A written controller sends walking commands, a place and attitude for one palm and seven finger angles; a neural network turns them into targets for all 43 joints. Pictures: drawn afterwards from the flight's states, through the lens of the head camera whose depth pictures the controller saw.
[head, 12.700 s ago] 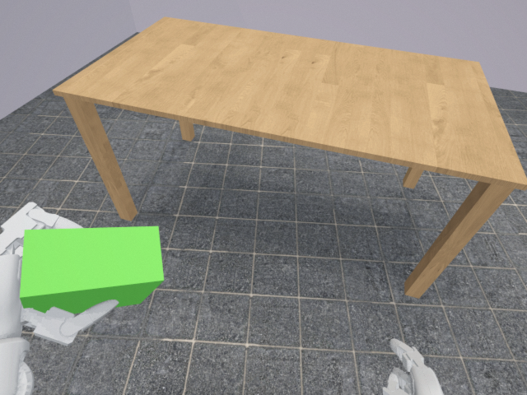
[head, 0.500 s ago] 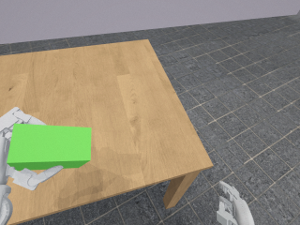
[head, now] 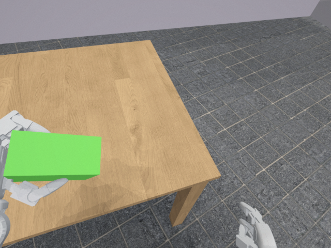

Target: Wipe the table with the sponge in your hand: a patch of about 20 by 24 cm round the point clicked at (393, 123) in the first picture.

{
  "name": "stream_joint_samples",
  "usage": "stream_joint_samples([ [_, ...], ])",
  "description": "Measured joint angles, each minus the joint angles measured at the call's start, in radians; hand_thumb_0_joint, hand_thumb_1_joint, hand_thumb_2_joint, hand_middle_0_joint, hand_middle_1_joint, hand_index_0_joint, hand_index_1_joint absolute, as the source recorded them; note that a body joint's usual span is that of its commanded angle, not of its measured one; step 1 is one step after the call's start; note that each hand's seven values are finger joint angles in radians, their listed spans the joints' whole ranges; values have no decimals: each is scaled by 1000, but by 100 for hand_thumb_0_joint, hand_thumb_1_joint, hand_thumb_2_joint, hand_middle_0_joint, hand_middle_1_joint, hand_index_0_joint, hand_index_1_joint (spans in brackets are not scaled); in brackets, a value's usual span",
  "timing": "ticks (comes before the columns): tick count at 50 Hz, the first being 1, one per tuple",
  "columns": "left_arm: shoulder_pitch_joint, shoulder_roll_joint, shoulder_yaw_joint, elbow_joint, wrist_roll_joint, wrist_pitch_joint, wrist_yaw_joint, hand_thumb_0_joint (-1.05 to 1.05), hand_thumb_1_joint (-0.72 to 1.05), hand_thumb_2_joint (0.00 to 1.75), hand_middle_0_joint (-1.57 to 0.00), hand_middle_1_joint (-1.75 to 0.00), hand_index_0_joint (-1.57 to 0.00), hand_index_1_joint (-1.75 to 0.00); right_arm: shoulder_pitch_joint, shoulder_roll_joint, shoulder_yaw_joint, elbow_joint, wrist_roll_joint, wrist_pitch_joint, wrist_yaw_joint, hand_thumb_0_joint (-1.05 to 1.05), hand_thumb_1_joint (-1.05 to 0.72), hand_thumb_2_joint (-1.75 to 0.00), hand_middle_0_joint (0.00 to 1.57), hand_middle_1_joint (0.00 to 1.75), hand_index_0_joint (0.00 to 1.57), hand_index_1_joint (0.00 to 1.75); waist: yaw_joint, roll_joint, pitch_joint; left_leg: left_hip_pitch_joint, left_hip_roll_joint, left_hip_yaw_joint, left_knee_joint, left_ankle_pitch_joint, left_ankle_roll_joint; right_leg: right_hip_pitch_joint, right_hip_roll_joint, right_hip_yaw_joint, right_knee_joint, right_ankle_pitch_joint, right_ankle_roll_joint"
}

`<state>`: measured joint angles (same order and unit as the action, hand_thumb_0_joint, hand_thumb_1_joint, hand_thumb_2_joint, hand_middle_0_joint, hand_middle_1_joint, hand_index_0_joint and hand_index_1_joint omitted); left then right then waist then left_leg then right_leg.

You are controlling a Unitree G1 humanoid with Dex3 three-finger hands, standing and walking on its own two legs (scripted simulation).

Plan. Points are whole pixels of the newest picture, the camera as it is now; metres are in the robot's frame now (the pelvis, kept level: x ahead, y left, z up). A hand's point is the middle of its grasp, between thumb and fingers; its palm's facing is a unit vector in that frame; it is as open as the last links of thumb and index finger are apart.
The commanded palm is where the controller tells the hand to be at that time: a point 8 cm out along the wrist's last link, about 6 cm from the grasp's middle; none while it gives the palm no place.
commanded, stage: shuffle to correct the standing spot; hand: left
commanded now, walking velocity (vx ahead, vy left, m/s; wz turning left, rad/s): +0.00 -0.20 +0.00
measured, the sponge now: (69, 160) +0.23 +0.21 +0.13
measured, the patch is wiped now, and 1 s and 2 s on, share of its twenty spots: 0.00 0.00 0.00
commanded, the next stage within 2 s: come to a stop and stand still in 0.20 s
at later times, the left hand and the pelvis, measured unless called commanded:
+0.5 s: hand (64, 161) +0.22 +0.21 +0.15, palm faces +0.32 -0.87 -0.37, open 10.5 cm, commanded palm +0.17 +0.25 +0.18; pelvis +0.02 -0.04 +0.00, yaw +2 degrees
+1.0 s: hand (18, 156) +0.22 +0.28 +0.16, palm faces +0.37 -0.86 -0.34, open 10.5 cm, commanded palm +0.16 +0.31 +0.18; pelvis +0.02 +0.03 +0.01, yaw +3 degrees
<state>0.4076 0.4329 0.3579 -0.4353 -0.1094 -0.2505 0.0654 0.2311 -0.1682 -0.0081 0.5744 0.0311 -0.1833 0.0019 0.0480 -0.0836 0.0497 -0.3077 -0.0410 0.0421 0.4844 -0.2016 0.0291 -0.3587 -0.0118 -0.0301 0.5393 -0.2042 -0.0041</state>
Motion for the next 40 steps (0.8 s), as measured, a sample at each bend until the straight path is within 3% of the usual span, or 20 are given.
stream_joint_samples([
  [7, 25, 22, 12, -76, -19, 12, -11, -2, -53, 102, -67, -134, -70, -134, -18, 7, -1, -2, -4, 12, 6, 1, -90, -90, 21, 30, 21, 30, -25, 23, 1, -22, 45, -18, 38, -22, -34, 3, 45, -20, -16, 5, -53],
  [17, 105, 31, 25, -85, -56, 55, -6, -2, -53, 102, -67, -134, -70, -134, 11, -37, -41, 24, 17, 40, -33, 1, -90, -90, 20, 30, 20, 30, -42, 45, -25, -10, 69, -38, 28, -28, -56, 22, 70, -39, -39, 0, -75],
  [28, 110, -18, -44, -32, -29, 77, 34, -2, -53, 102, -67, -134, -70, -134, 9, -72, -39, 54, 29, 18, -45, 1, -90, -90, 20, 30, 20, 30, -33, 83, -20, 45, 59, -68, -29, -9, -43, 105, 63, -67, -130, 25, -63],
  [40, 66, -23, -44, -3, -22, 86, 35, -2, -53, 102, -67, -134, -70, -134, -57, -43, -6, 30, 24, 34, -39, 1, -90, -90, 20, 30, 20, 30, -5, 81, -23, 82, 12, -56, -62, 6, -4, 136, 16, -54, -143, 30, -21],
])
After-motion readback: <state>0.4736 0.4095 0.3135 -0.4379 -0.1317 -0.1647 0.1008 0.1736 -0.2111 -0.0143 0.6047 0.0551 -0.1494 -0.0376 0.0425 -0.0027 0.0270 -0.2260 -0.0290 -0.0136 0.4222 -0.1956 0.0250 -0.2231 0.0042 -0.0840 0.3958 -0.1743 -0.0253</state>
